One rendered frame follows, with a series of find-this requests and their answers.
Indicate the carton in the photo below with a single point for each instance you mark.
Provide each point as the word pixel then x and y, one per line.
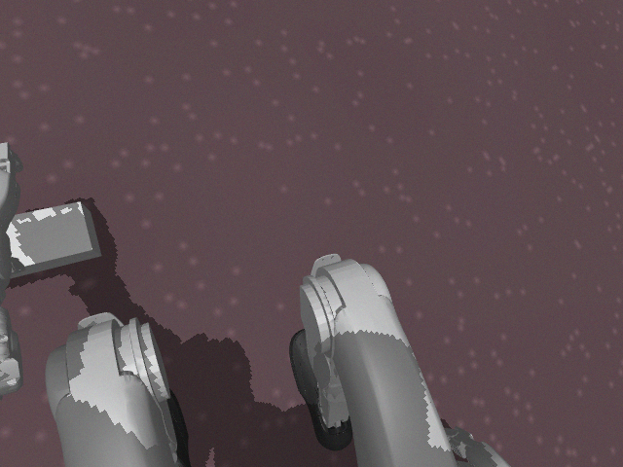
pixel 53 237

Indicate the left robot arm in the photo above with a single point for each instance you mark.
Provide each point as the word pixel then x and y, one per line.
pixel 11 373

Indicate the left robot foot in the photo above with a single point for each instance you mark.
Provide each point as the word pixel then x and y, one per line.
pixel 180 430

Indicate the right robot hand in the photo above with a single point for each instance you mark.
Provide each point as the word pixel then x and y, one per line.
pixel 478 454

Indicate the left robot hand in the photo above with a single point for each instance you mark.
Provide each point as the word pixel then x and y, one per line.
pixel 10 164

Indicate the right robot foot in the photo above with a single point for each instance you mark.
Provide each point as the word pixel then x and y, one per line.
pixel 331 438

